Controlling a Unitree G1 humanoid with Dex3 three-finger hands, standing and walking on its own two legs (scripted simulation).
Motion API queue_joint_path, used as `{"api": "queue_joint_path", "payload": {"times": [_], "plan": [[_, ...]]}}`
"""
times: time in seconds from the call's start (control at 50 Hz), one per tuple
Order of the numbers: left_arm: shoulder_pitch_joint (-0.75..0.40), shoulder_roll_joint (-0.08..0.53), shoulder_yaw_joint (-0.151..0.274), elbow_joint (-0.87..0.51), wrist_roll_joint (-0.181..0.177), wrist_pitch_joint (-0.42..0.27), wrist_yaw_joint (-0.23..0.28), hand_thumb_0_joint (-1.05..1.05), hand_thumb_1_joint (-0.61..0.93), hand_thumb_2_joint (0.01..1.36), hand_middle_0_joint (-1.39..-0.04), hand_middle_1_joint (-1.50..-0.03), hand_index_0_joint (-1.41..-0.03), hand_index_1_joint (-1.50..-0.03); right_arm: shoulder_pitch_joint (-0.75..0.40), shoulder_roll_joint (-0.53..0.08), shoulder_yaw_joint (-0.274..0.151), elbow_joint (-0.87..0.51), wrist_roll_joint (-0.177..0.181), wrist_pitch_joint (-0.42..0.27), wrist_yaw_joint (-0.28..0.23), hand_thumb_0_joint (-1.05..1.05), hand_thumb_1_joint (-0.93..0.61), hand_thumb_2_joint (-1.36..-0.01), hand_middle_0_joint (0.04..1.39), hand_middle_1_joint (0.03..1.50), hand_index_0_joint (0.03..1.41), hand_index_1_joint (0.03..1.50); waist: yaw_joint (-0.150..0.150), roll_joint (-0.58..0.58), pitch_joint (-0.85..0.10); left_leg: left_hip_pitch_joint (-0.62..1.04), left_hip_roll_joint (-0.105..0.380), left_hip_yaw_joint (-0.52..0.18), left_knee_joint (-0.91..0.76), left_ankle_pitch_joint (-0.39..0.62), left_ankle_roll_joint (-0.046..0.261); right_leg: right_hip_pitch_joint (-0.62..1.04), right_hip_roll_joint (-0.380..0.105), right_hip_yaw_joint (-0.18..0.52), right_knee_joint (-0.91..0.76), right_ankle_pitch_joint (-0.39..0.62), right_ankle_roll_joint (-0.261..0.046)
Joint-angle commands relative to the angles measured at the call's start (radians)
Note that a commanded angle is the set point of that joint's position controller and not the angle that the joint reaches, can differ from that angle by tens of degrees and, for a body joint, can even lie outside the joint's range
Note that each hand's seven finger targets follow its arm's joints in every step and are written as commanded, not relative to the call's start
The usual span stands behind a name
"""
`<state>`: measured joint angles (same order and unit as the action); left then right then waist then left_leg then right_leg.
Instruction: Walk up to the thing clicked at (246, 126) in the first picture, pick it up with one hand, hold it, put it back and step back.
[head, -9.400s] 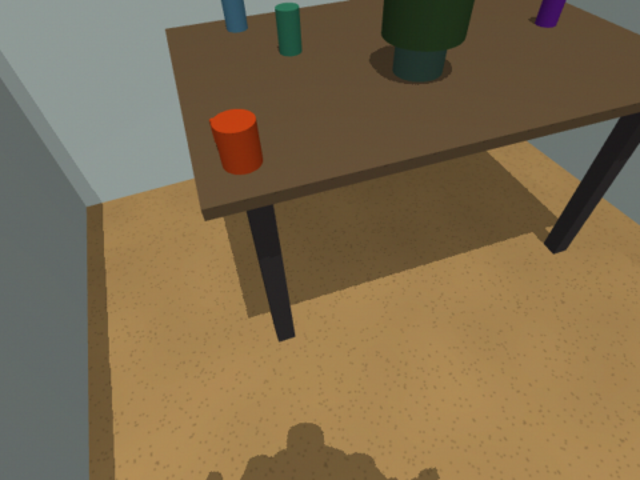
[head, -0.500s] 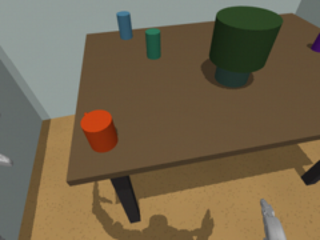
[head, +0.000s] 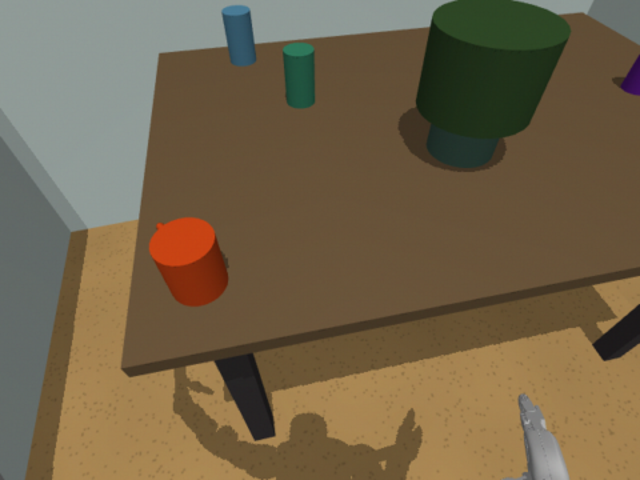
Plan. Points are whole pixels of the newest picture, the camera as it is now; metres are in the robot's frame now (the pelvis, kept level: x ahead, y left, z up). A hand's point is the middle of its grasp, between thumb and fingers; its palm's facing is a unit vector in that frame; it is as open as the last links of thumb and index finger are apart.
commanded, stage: go down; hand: left
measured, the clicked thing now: (185, 256) +0.44 +0.21 +0.02
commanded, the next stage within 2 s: approach in 1.32 s
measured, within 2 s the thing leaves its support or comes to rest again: neither
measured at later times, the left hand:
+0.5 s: hand out of the picture +0.35 +0.40 +0.17, palm faces +0.21 -0.98 +0.00, open 17.7 cm
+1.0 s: hand out of the picture +0.34 +0.40 +0.16, palm faces +0.20 -0.98 +0.01, open 17.5 cm
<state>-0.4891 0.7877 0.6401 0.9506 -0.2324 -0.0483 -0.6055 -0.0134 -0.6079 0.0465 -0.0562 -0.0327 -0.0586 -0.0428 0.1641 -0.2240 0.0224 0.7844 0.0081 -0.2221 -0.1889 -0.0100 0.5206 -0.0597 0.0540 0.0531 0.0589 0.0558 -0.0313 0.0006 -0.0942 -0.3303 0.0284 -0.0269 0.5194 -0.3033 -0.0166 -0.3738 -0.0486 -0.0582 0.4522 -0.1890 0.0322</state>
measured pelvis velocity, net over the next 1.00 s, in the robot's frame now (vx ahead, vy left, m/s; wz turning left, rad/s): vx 0.00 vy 0.01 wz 0.00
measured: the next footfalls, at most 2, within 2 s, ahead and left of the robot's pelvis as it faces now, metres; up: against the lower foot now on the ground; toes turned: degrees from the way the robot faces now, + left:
none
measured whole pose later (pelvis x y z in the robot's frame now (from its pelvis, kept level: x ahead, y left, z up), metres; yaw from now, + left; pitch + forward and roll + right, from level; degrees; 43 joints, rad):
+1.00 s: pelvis +0.00 +0.01 -0.01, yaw +0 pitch +8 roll -2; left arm -0.52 0.84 0.65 0.98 -0.22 -0.03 -0.64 -0.01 -0.56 0.04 -0.05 -0.04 -0.06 -0.04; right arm 0.19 -0.23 0.03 0.73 0.01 -0.22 -0.19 -0.01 0.52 -0.06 0.05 0.05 0.06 0.06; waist -0.03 -0.01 -0.12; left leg -0.40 0.02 -0.03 0.59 -0.34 -0.01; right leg -0.43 -0.05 -0.06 0.50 -0.21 0.04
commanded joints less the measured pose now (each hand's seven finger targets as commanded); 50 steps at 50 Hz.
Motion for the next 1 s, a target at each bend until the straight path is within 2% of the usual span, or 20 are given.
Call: {"api": "queue_joint_path", "payload": {"times": [0.0, 0.04, 0.06, 0.12, 0.22, 0.26, 0.3, 0.36, 0.4, 0.52, 0.58, 0.62, 0.66, 0.74, 0.78, 0.82, 0.86, 0.9, 0.96, 0.98], "plan": [[-0.333, 0.424, 0.073, -0.201, -0.029, -0.072, -0.006, 0.0, -0.611, 0.045, -0.051, -0.041, -0.057, -0.041, -0.103, -0.133, -0.028, -0.146, 0.0, -0.056, -0.014, 0.0, 0.534, -0.053, 0.049, 0.05, 0.049, 0.05, 0.017, 0.157, -0.257, 0.084, -0.045, 0.011, -0.045, 0.362, 0.01, 0.151, 0.035, -0.012, -0.018, 0.224, -0.042], [-0.348, 0.421, 0.061, -0.187, -0.031, -0.071, -0.012, 0.0, -0.611, 0.046, -0.053, -0.039, -0.056, -0.042, -0.07, -0.165, -0.057, -0.116, -0.003, -0.054, -0.02, 0.0, 0.53, -0.055, 0.049, 0.05, 0.049, 0.05, -0.007, 0.143, -0.253, 0.096, -0.044, 0.012, -0.04, 0.364, 0.014, 0.134, 0.037, -0.01, -0.014, 0.233, -0.042], [-0.349, 0.422, 0.061, -0.183, -0.03, -0.076, -0.015, 0.0, -0.611, 0.055, -0.05, -0.04, -0.052, -0.044, -0.073, -0.162, -0.044, -0.136, -0.004, -0.056, -0.018, 0.0, 0.529, -0.056, 0.049, 0.05, 0.049, 0.05, -0.011, 0.142, -0.278, 0.105, -0.039, 0.006, -0.034, 0.393, 0.01, 0.133, 0.038, -0.011, -0.008, 0.246, -0.045], [-0.372, 0.444, 0.069, -0.178, -0.026, -0.076, -0.015, 0.0, -0.611, 0.046, -0.054, -0.044, -0.057, -0.047, -0.098, -0.156, -0.044, -0.133, -0.005, -0.057, -0.018, 0.0, 0.528, -0.056, 0.049, 0.05, 0.049, 0.05, 0.003, 0.151, -0.267, 0.09, -0.039, 0.005, -0.031, 0.371, 0.011, 0.121, 0.039, -0.014, -0.006, 0.224, -0.046], [-0.385, 0.462, 0.072, -0.148, -0.019, -0.078, -0.023, 0.0, -0.611, 0.048, -0.051, -0.044, -0.056, -0.046, -0.065, -0.166, -0.049, -0.141, -0.006, -0.056, -0.017, 0.0, 0.527, -0.056, 0.049, 0.05, 0.049, 0.05, -0.014, 0.172, -0.285, 0.101, -0.034, 0.0, -0.021, 0.393, 0.003, 0.099, 0.041, -0.013, 0.004, 0.226, -0.049], [-0.397, 0.46, 0.065, -0.148, -0.023, -0.08, -0.027, 0.0, -0.611, 0.055, -0.051, -0.046, -0.053, -0.05, -0.076, -0.148, -0.026, -0.15, -0.004, -0.059, -0.012, 0.0, 0.529, -0.056, 0.049, 0.05, 0.049, 0.05, -0.004, 0.181, -0.274, 0.089, -0.034, 0.0, -0.019, 0.386, 0.003, 0.097, 0.041, -0.015, 0.005, 0.217, -0.051], [-0.396, 0.496, 0.079, -0.142, -0.014, -0.075, -0.024, 0.0, -0.596, 0.05, -0.053, -0.039, -0.054, -0.043, -0.061, -0.17, -0.051, -0.137, -0.005, -0.056, -0.018, 0.0, 0.524, -0.057, 0.049, 0.05, 0.049, 0.05, -0.007, 0.178, -0.294, 0.086, -0.037, 0.0, -0.016, 0.389, 0.005, 0.107, 0.04, -0.013, 0.006, 0.224, -0.05], [-0.412, 0.469, 0.059, -0.13, -0.012, -0.068, -0.026, 0.0, -0.606, 0.054, -0.051, -0.045, -0.054, -0.049, -0.074, -0.138, -0.027, -0.136, -0.004, -0.057, -0.015, 0.0, 0.53, -0.056, 0.049, 0.05, 0.049, 0.05, -0.005, 0.163, -0.279, 0.055, -0.041, 0.004, -0.013, 0.353, 0.011, 0.111, 0.037, -0.01, 0.009, 0.209, -0.047], [-0.411, 0.51, 0.082, -0.15, -0.013, -0.07, -0.025, 0.0, -0.576, 0.038, -0.052, -0.037, -0.057, -0.037, -0.089, -0.172, -0.053, -0.169, -0.002, -0.059, -0.02, 0.0, 0.531, -0.054, 0.049, 0.05, 0.049, 0.05, 0.0, 0.195, -0.295, 0.069, -0.042, 0.004, -0.013, 0.339, 0.007, 0.101, 0.036, -0.011, 0.005, 0.195, -0.048], [-0.379, 0.449, 0.051, -0.132, -0.017, -0.054, -0.03, 0.0, -0.605, 0.051, -0.051, -0.048, -0.054, -0.05, -0.056, -0.141, -0.021, -0.158, -0.002, -0.053, -0.017, 0.0, 0.527, -0.056, 0.049, 0.05, 0.049, 0.05, 0.002, 0.174, -0.29, 0.068, -0.035, -0.001, -0.005, 0.388, 0.006, 0.097, 0.042, -0.015, 0.018, 0.215, -0.052], [-0.391, 0.485, 0.066, -0.149, -0.009, -0.048, -0.024, 0.0, -0.611, 0.045, -0.054, -0.044, -0.056, -0.047, -0.067, -0.178, -0.053, -0.169, -0.004, -0.05, -0.027, 0.0, 0.524, -0.057, 0.049, 0.05, 0.049, 0.05, -0.005, 0.166, -0.319, 0.083, -0.037, -0.001, 0.001, 0.398, 0.008, 0.096, 0.04, -0.014, 0.02, 0.227, -0.05], [-0.383, 0.484, 0.076, -0.158, -0.013, -0.044, -0.023, 0.0, -0.594, 0.058, -0.05, -0.05, -0.053, -0.053, -0.054, -0.147, -0.025, -0.159, -0.003, -0.045, -0.021, 0.0, 0.53, -0.055, 0.049, 0.05, 0.049, 0.05, 0.006, 0.16, -0.301, 0.069, -0.039, -0.001, 0.002, 0.396, 0.01, 0.107, 0.039, -0.015, 0.017, 0.226, -0.049], [-0.364, 0.521, 0.113, -0.154, -0.02, -0.047, -0.02, 0.0, -0.573, 0.048, -0.05, -0.047, -0.055, -0.046, -0.063, -0.19, -0.062, -0.185, 0.0, -0.048, -0.027, 0.0, 0.531, -0.054, 0.049, 0.05, 0.049, 0.05, 0.01, 0.139, -0.298, 0.05, -0.045, 0.004, -0.001, 0.377, 0.01, 0.132, 0.037, -0.015, 0.017, 0.226, -0.046], [-0.351, 0.472, 0.082, -0.151, -0.015, -0.044, -0.026, 0.0, -0.57, 0.042, -0.052, -0.042, -0.056, -0.042, -0.043, -0.15, -0.036, -0.176, 0.001, -0.044, -0.022, 0.0, 0.527, -0.055, 0.049, 0.05, 0.049, 0.05, 0.01, 0.172, -0.273, 0.064, -0.039, -0.001, -0.002, 0.394, 0.006, 0.096, 0.04, -0.019, 0.019, 0.215, -0.051], [-0.383, 0.477, 0.075, -0.174, -0.015, -0.05, -0.033, 0.0, -0.56, 0.041, -0.05, -0.041, -0.056, -0.039, -0.059, -0.178, -0.057, -0.209, 0.0, -0.05, -0.024, 0.0, 0.529, -0.054, 0.049, 0.05, 0.049, 0.05, -0.007, 0.162, -0.29, 0.071, -0.042, 0.001, 0.001, 0.372, 0.009, 0.089, 0.038, -0.015, 0.019, 0.212, -0.048], [-0.355, 0.452, 0.064, -0.153, -0.018, -0.047, -0.037, 0.0, -0.551, 0.042, -0.048, -0.044, -0.055, -0.041, -0.027, -0.13, -0.024, -0.145, 0.0, -0.044, -0.019, 0.0, 0.529, -0.054, 0.049, 0.05, 0.049, 0.05, 0.004, 0.175, -0.261, 0.047, -0.044, 0.003, 0.003, 0.361, 0.012, 0.088, 0.035, -0.014, 0.021, 0.206, -0.048], [-0.379, 0.448, 0.057, -0.19, -0.021, -0.049, -0.038, 0.0, -0.566, 0.04, -0.052, -0.042, -0.057, -0.042, -0.086, -0.162, -0.043, -0.22, 0.001, -0.053, -0.021, 0.0, 0.53, -0.054, 0.049, 0.05, 0.049, 0.05, -0.002, 0.179, -0.304, 0.088, -0.037, -0.003, 0.008, 0.387, 0.008, 0.079, 0.038, -0.018, 0.026, 0.21, -0.051], [-0.389, 0.484, 0.08, -0.213, -0.022, -0.049, -0.035, 0.0, -0.542, 0.039, -0.048, -0.035, -0.054, -0.033, -0.034, -0.157, -0.035, -0.167, -0.002, -0.044, -0.02, 0.0, 0.533, -0.054, 0.049, 0.05, 0.049, 0.05, 0.004, 0.211, -0.294, 0.088, -0.037, -0.004, 0.004, 0.395, 0.002, 0.078, 0.039, -0.021, 0.024, 0.209, -0.052], [-0.393, 0.454, 0.064, -0.207, -0.024, -0.042, -0.037, 0.0, -0.547, 0.043, -0.049, -0.044, -0.056, -0.041, -0.032, -0.17, -0.047, -0.17, -0.004, -0.048, -0.019, 0.0, 0.53, -0.055, 0.049, 0.05, 0.049, 0.05, -0.01, 0.222, -0.297, 0.11, -0.025, -0.012, 0.003, 0.408, -0.006, 0.051, 0.043, -0.024, 0.028, 0.192, -0.055], [-0.373, 0.434, 0.047, -0.205, -0.017, -0.036, -0.031, 0.0, -0.533, 0.045, -0.044, -0.038, -0.05, -0.036, -0.046, -0.153, -0.033, -0.172, -0.003, -0.048, -0.016, 0.0, 0.53, -0.054, 0.049, 0.05, 0.049, 0.05, 0.005, 0.209, -0.284, 0.104, -0.023, -0.016, 0.001, 0.408, -0.005, 0.043, 0.046, -0.027, 0.027, 0.184, -0.056]]}}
